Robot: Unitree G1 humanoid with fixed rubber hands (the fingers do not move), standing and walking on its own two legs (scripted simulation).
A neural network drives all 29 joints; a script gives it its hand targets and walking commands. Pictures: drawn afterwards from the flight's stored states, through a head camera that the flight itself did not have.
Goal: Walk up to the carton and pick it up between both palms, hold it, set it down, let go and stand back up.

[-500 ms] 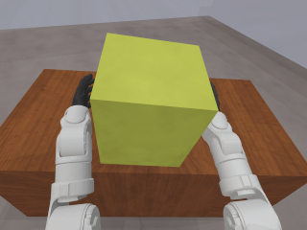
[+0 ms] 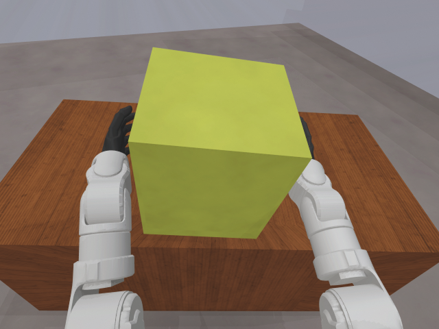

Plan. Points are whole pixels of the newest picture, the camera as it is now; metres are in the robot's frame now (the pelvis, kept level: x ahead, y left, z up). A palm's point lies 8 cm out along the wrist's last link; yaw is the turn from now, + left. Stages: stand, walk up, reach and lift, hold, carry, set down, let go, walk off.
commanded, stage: hold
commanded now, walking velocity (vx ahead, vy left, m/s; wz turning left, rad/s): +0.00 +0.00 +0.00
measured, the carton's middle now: (210, 153) +0.39 +0.01 +0.14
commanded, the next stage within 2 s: none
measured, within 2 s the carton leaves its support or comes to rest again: neither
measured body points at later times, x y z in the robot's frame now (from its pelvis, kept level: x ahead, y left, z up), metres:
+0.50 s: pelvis +0.00 +0.00 +0.00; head -0.04 +0.02 +0.45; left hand +0.36 +0.17 +0.17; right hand +0.37 -0.16 +0.16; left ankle +0.02 +0.13 -0.75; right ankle +0.02 -0.11 -0.75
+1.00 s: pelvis +0.00 +0.00 +0.00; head -0.04 +0.03 +0.45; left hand +0.36 +0.17 +0.17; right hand +0.37 -0.15 +0.16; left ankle +0.02 +0.13 -0.75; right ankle +0.02 -0.11 -0.75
